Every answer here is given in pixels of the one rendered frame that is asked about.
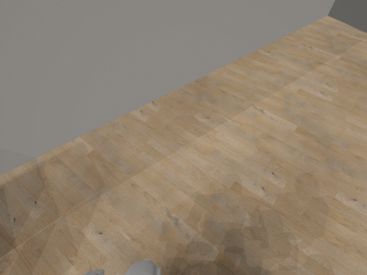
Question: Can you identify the left robot thigh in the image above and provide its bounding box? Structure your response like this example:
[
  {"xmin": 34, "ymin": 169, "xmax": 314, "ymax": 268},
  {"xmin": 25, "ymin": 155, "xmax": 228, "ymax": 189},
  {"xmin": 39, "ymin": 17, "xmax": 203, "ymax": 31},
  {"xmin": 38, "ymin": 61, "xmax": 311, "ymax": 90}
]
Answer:
[{"xmin": 125, "ymin": 261, "xmax": 161, "ymax": 275}]

